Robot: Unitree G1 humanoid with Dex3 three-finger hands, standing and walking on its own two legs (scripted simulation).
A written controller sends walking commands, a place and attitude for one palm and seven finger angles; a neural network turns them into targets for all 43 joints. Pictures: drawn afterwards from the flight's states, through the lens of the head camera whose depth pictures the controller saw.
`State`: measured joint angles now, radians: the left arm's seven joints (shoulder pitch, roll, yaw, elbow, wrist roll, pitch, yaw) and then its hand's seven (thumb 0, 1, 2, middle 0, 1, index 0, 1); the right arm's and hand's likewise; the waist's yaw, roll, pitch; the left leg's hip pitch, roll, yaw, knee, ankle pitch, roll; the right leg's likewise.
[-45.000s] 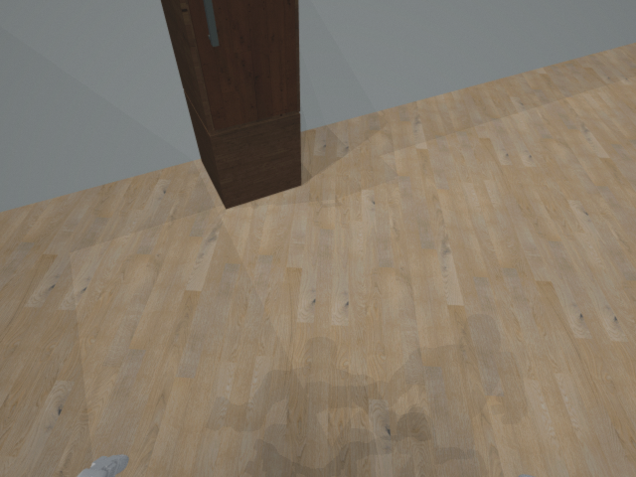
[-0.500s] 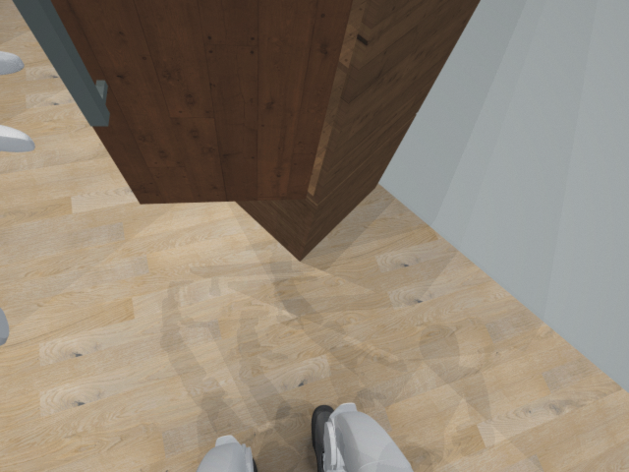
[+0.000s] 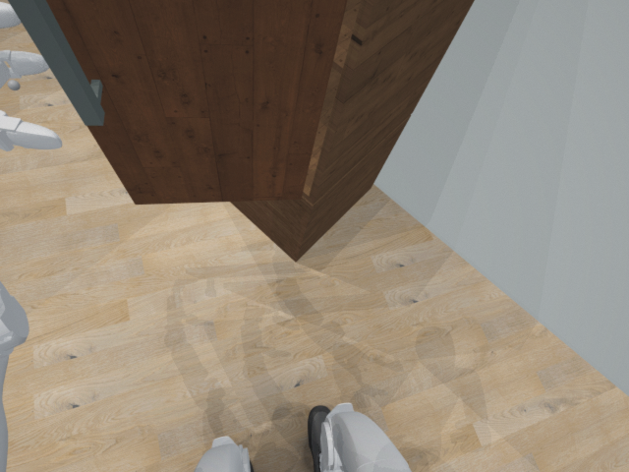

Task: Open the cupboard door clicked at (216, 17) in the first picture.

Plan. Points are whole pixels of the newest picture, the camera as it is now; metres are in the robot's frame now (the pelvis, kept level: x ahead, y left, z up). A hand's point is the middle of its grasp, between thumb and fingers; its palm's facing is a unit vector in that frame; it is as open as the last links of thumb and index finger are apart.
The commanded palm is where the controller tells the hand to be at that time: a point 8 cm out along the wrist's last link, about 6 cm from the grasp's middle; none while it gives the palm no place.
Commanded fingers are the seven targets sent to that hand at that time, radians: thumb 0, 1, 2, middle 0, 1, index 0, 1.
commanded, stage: slide the fingers in behind the handle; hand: left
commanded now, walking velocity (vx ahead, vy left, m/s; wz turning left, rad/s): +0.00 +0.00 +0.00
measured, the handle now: (65, 47) +0.58 +0.22 +0.11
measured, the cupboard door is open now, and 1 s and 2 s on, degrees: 49 49 48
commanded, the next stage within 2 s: close the thumb around the handle in 1.12 s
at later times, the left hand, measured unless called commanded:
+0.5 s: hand (52, 88) +0.52 +0.22 +0.10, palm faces -0.03 -1.00 +0.00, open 14.0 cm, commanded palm +0.50 +0.26 +0.10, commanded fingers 0.00 -0.50 0.30 -0.30 -1.20 -0.30 -1.20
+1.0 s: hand (66, 91) +0.52 +0.21 +0.11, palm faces -0.01 -1.00 -0.02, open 14.0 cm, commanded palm +0.50 +0.25 +0.10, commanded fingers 0.00 -0.50 0.30 -0.30 -1.20 -0.30 -1.20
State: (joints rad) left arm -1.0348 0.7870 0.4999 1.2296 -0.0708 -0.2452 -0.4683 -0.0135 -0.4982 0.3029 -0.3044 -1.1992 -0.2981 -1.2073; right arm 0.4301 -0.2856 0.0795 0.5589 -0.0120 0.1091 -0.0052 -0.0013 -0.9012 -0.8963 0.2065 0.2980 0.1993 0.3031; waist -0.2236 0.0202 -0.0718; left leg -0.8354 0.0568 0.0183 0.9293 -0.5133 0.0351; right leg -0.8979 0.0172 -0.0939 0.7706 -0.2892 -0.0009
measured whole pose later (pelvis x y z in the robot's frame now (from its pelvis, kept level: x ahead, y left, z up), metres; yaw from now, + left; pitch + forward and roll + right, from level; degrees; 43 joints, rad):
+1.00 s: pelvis -0.01 -0.01 +0.00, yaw +0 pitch +21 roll -3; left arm -1.01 0.64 0.44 1.22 -0.07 -0.31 -0.34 -0.01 -0.50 0.30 -0.31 -1.20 -0.30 -1.20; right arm 0.43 -0.29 0.06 0.59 -0.01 0.07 0.00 0.00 -0.90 -0.90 0.21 0.30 0.20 0.30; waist -0.20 0.03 -0.08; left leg -0.79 0.05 0.03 0.90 -0.49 0.03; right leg -0.87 0.01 -0.08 0.78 -0.28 -0.01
